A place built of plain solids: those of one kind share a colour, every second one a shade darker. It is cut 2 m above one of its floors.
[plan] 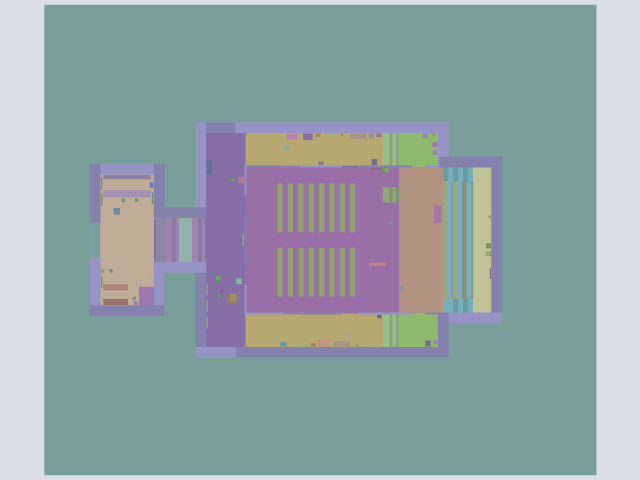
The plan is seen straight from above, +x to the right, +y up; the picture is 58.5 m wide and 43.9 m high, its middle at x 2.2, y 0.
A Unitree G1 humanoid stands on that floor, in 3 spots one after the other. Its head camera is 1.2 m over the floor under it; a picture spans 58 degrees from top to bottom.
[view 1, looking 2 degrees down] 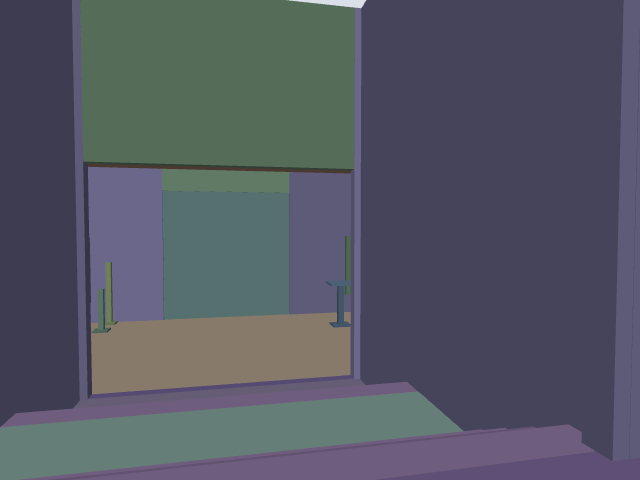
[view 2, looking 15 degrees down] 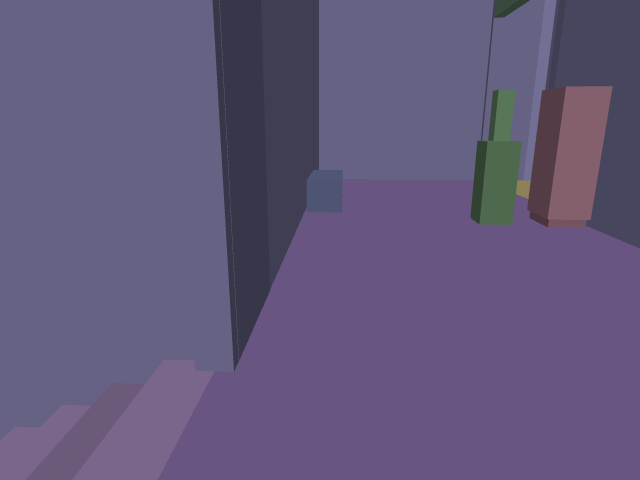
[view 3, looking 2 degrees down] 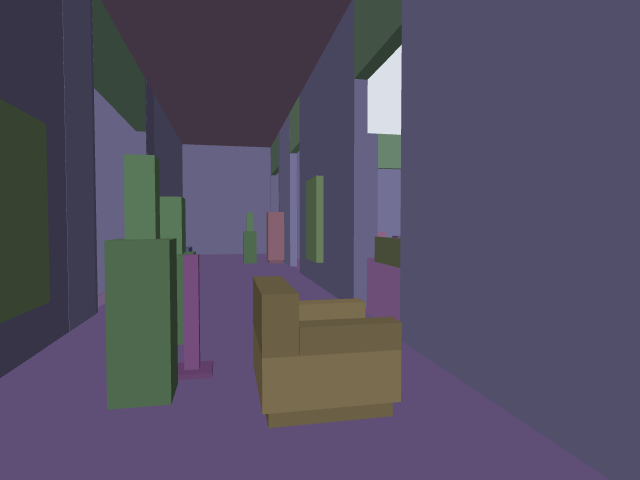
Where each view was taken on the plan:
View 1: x -6.42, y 0.00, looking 168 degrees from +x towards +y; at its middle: wall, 11.71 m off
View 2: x -7.68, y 0.00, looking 93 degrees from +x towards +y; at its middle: floor_crush_room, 4.64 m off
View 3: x -6.46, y -8.30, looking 78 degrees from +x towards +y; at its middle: poster_case_crush_room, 7.96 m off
